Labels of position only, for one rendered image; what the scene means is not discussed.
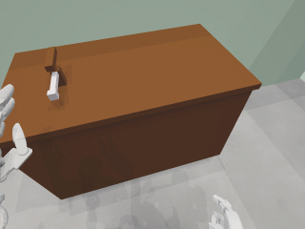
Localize left robot hand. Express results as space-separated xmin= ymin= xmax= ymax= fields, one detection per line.
xmin=0 ymin=84 xmax=32 ymax=183

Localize counter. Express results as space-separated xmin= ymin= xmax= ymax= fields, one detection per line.
xmin=0 ymin=24 xmax=262 ymax=200

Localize right robot hand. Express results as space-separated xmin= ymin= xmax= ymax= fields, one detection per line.
xmin=209 ymin=195 xmax=244 ymax=229

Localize tap lever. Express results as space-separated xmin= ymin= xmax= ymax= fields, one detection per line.
xmin=47 ymin=72 xmax=59 ymax=101

